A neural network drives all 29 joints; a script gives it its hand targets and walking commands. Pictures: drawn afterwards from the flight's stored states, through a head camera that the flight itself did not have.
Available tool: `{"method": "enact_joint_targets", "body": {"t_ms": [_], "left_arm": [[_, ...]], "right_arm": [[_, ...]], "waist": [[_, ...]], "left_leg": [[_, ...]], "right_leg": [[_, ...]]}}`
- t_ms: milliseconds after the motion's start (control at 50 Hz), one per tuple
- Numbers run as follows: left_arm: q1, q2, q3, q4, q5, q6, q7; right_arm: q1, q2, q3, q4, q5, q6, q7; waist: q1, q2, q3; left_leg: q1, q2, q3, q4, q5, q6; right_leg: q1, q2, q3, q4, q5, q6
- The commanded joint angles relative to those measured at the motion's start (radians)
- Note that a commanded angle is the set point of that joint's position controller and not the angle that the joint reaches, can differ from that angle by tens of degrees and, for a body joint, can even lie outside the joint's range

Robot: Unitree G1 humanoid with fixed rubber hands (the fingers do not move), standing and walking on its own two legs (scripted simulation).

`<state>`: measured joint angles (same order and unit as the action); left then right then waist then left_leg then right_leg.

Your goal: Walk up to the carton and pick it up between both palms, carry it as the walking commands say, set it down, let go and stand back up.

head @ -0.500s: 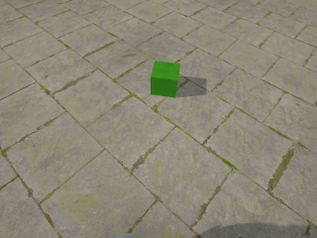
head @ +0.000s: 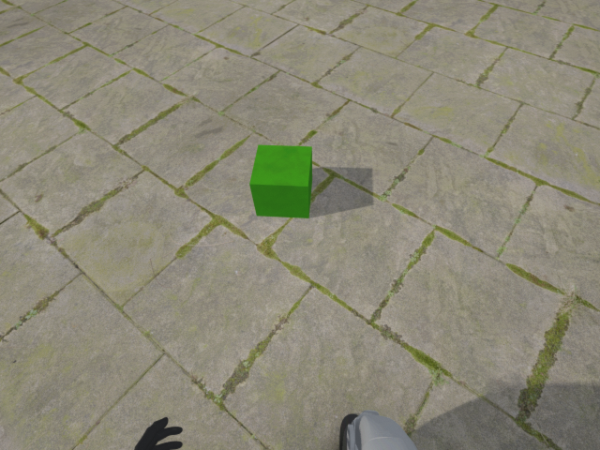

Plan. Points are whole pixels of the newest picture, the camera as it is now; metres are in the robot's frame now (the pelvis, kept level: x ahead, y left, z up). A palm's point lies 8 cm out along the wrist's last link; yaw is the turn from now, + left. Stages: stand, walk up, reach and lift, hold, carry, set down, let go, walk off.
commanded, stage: walk up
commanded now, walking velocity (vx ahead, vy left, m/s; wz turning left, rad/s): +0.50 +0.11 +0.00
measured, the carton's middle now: (283, 181) +1.12 +0.00 -0.65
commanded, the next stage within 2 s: none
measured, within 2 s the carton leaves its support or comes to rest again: neither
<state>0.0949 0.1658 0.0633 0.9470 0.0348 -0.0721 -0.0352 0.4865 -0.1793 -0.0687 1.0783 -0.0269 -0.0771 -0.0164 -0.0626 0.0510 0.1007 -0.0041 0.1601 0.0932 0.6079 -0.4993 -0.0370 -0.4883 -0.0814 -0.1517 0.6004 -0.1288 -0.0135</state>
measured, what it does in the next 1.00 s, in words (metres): walks ahead: left foot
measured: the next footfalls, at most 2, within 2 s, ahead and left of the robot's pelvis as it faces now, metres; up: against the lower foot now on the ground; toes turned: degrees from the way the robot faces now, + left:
left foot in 0.60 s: +0.44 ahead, +0.18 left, +0.00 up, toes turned +7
right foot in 1.18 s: +0.59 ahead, -0.12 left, +0.00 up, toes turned -10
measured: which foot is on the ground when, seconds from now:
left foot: up 0.00-0.58, down 0.60-1.00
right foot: down 0.00-0.60, up 0.62-1.00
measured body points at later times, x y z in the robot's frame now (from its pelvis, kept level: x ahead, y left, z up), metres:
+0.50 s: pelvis +0.23 +0.02 +0.03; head +0.25 +0.00 +0.48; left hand +0.11 +0.21 -0.11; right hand +0.38 -0.20 -0.12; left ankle +0.37 +0.16 -0.67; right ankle +0.11 -0.12 -0.72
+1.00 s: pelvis +0.44 +0.06 +0.03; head +0.46 +0.08 +0.48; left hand +0.55 +0.29 -0.12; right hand +0.35 -0.15 -0.11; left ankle +0.40 +0.17 -0.72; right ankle +0.53 -0.09 -0.65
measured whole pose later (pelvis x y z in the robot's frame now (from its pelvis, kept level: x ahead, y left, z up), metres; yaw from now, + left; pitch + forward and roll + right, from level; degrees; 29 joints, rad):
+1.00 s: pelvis +0.44 +0.06 +0.03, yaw -1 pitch -1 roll -1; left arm 0.15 0.20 0.06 0.97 0.03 0.02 -0.04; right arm 0.47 -0.11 -0.03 1.06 -0.02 -0.08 -0.02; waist -0.07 -0.03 0.05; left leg -0.07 0.07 0.13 0.33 -0.24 -0.01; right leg -0.57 -0.09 -0.08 0.88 -0.10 0.04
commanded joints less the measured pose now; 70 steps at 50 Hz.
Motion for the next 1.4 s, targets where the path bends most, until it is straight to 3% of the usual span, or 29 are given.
{"method": "enact_joint_targets", "body": {"t_ms": [0,20,60,100,180,300,460,520,540,560,580,600,620,660,680,720,800,880,1020,1080,1120,1140,1160,1180,1200,1240,1260,1340,1380], "left_arm": [[0.440,0.287,0.066,0.089,0.004,-0.018,0.025],[0.402,0.195,0.035,0.097,0.000,-0.026,0.028],[0.281,0.100,0.004,0.064,-0.019,-0.025,0.028],[0.297,0.084,-0.002,0.083,-0.012,-0.025,0.028],[0.374,0.097,-0.017,0.100,-0.026,-0.036,0.035],[0.502,0.103,-0.021,0.125,-0.013,-0.039,0.049],[0.521,0.113,0.006,0.139,-0.009,-0.028,0.061],[0.495,0.099,0.016,0.167,-0.023,-0.016,0.059],[0.500,0.126,0.023,0.165,-0.025,-0.016,0.057],[0.495,0.100,0.020,0.152,-0.025,-0.017,0.052],[0.509,0.033,0.002,0.115,-0.017,-0.020,0.051],[0.502,0.028,0.004,0.120,-0.032,-0.019,0.053],[0.446,0.084,0.026,0.130,-0.029,-0.010,0.039],[0.371,0.042,0.022,0.107,-0.033,-0.006,0.026],[0.398,0.030,0.014,0.127,-0.033,0.004,0.029],[0.389,0.018,0.014,0.114,-0.023,0.032,0.025],[0.307,0.017,0.002,0.089,-0.020,0.089,0.007],[0.164,0.075,0.009,0.035,-0.005,0.097,-0.001],[0.027,0.063,-0.004,-0.017,-0.006,0.085,-0.004],[0.069,0.060,0.001,-0.010,-0.011,0.077,0.005],[0.184,0.081,0.016,0.042,-0.014,0.060,0.015],[0.323,0.132,0.039,0.086,-0.007,0.036,0.022],[0.483,0.210,0.052,0.126,-0.002,0.008,0.036],[0.486,0.258,0.058,0.129,-0.016,0.005,0.044],[0.446,0.230,0.046,0.120,-0.013,-0.002,0.043],[0.349,0.119,0.002,0.121,-0.011,-0.021,0.044],[0.294,0.059,-0.015,0.109,-0.015,-0.022,0.042],[0.336,0.100,-0.024,0.128,-0.032,-0.029,0.053],[0.320,0.075,-0.052,0.142,-0.046,-0.032,0.065]], "right_arm": [[0.005,-0.080,-0.021,-0.076,0.008,-0.011,0.020],[-0.053,-0.053,-0.017,-0.076,0.001,-0.007,0.026],[-0.098,-0.047,-0.019,-0.092,-0.003,0.008,0.042],[-0.120,-0.020,-0.013,-0.102,-0.018,0.019,0.049],[-0.158,-0.023,-0.015,-0.112,-0.006,0.066,0.052],[-0.413,-0.059,-0.015,-0.188,-0.004,0.075,0.080],[-0.524,-0.040,-0.014,-0.232,0.006,0.046,0.079],[-0.354,-0.025,-0.007,-0.187,-0.010,0.016,0.064],[-0.179,-0.086,-0.034,-0.133,-0.015,0.003,0.050],[0.003,-0.179,-0.057,-0.079,-0.032,-0.010,0.032],[0.090,-0.279,-0.072,-0.075,-0.032,-0.020,0.016],[0.101,-0.321,-0.072,-0.066,-0.001,-0.019,0.015],[0.050,-0.263,-0.064,-0.060,-0.006,-0.013,0.009],[-0.014,-0.180,-0.031,-0.068,-0.010,-0.020,-0.003],[-0.048,-0.112,-0.013,-0.068,0.005,-0.027,0.000],[-0.098,-0.064,0.010,-0.070,0.010,-0.022,-0.001],[-0.061,-0.093,0.017,-0.064,0.002,-0.020,0.006],[0.007,-0.088,0.023,-0.052,0.008,-0.016,-0.010],[0.023,-0.153,-0.023,-0.045,-0.002,0.008,-0.021],[0.025,-0.160,-0.034,-0.040,-0.005,0.022,-0.019],[0.008,-0.136,-0.034,-0.032,-0.002,0.028,-0.011],[0.014,-0.075,-0.017,-0.034,-0.014,0.027,-0.002],[0.013,0.015,0.014,-0.070,-0.010,0.027,0.003],[-0.010,0.018,0.002,-0.071,0.013,0.035,-0.009],[-0.085,-0.036,0.001,-0.078,-0.006,0.038,-0.004],[-0.158,-0.006,0.002,-0.085,0.005,0.042,0.014],[-0.146,-0.001,-0.003,-0.074,0.009,0.049,0.017],[-0.102,-0.060,-0.039,-0.049,0.006,0.094,0.009],[-0.117,0.002,-0.013,-0.053,0.029,0.116,0.006]], "waist": [[0.151,-0.242,-0.284],[0.130,-0.125,-0.192],[0.093,-0.153,-0.147],[0.077,-0.228,-0.114],[0.048,-0.176,-0.017],[0.120,-0.142,0.063],[0.153,-0.226,0.104],[0.070,-0.228,-0.035],[-0.009,-0.161,-0.160],[-0.070,0.065,-0.290],[-0.063,0.287,-0.341],[-0.067,0.229,-0.379],[-0.049,0.094,-0.338],[0.016,0.042,-0.261],[0.038,0.069,-0.221],[0.093,0.069,-0.141],[0.091,0.155,-0.051],[0.059,0.081,-0.008],[-0.008,0.090,0.021],[0.002,0.107,0.024],[0.049,0.009,-0.050],[0.101,-0.077,-0.076],[0.137,-0.352,-0.205],[0.168,-0.363,-0.197],[0.164,-0.261,-0.145],[0.087,-0.152,-0.062],[0.075,-0.158,-0.075],[0.054,-0.125,-0.105],[0.007,-0.246,-0.098]], "left_leg": [[-0.567,-0.098,-0.121,0.701,0.045,0.059],[-0.557,-0.048,-0.136,0.681,0.124,0.072],[-0.540,-0.011,-0.117,0.640,0.267,0.066],[-0.515,-0.034,-0.087,0.622,0.308,0.069],[-0.607,-0.041,-0.053,0.515,0.366,0.033],[-0.740,-0.014,-0.044,0.331,0.516,-0.012],[-0.622,-0.053,0.033,0.006,0.421,0.006],[-0.281,-0.115,0.048,-0.067,0.324,0.037],[-0.072,-0.119,0.048,-0.118,0.314,0.050],[0.198,0.042,-0.110,-0.117,0.294,0.081],[0.323,0.324,-0.474,-0.198,0.338,0.099],[0.317,0.384,-0.634,-0.296,0.489,0.181],[0.247,0.384,-0.648,-0.310,0.726,0.168],[0.149,0.276,-0.398,-0.217,1.210,0.109],[0.050,0.215,-0.231,-0.208,1.207,0.097],[-0.113,0.172,-0.156,-0.258,1.102,0.082],[-0.183,0.131,-0.053,-0.302,1.090,0.102],[-0.200,0.175,-0.073,-0.362,0.948,0.126],[-0.122,0.197,-0.076,-0.372,0.576,0.161],[-0.125,0.202,-0.079,-0.336,0.446,0.149],[-0.189,0.139,-0.037,-0.194,0.295,0.125],[-0.279,0.065,0.011,-0.009,0.258,0.078],[-0.459,-0.062,0.062,0.345,-0.125,0.032],[-0.576,-0.124,0.020,0.465,-0.123,0.023],[-0.565,-0.077,-0.057,0.524,-0.078,0.034],[-0.490,-0.039,-0.107,0.547,0.059,0.044],[-0.490,-0.030,-0.105,0.503,0.115,0.043],[-0.443,-0.090,-0.071,0.453,0.225,0.027],[-0.361,-0.112,-0.083,0.345,0.265,0.034]], "right_leg": [[0.631,-0.389,0.738,-0.380,0.067,-0.083],[0.519,-0.337,0.541,-0.315,0.189,-0.028],[0.389,-0.243,0.329,-0.325,0.182,-0.021],[0.350,-0.215,0.337,-0.363,0.217,-0.042],[0.330,-0.216,0.243,-0.396,0.277,-0.069],[0.386,-0.251,0.239,-0.496,-0.017,-0.073],[0.472,-0.244,0.115,-0.470,0.098,-0.069],[0.429,-0.157,0.023,-0.249,0.196,-0.044],[0.402,-0.116,-0.011,-0.010,0.267,-0.029],[0.201,-0.070,-0.020,0.293,0.030,-0.002],[-0.018,0.031,0.054,0.526,-0.492,0.016],[-0.092,0.033,0.144,0.608,-0.438,0.009],[-0.105,0.015,0.184,0.663,-0.368,0.030],[-0.085,-0.015,0.200,0.677,-0.253,0.037],[-0.022,-0.043,0.197,0.610,-0.187,0.031],[0.034,-0.038,0.190,0.590,-0.131,0.035],[-0.006,0.001,0.115,0.502,-0.041,0.035],[-0.041,-0.023,0.101,0.363,0.046,0.050],[0.002,-0.036,0.060,0.069,-0.035,0.074],[0.066,-0.023,0.039,-0.018,-0.133,0.056],[0.285,0.007,0.003,-0.179,-0.088,0.037],[0.461,-0.061,0.079,-0.231,0.009,0.030],[0.657,-0.311,0.389,-0.285,0.106,-0.034],[0.654,-0.409,0.536,-0.347,0.249,-0.113],[0.547,-0.394,0.547,-0.336,0.344,-0.137],[0.385,-0.281,0.336,-0.306,0.599,-0.077],[0.400,-0.224,0.257,-0.310,0.532,-0.060],[0.429,-0.254,0.235,-0.283,0.879,-0.001],[0.363,-0.161,0.112,-0.267,1.043,0.048]]}}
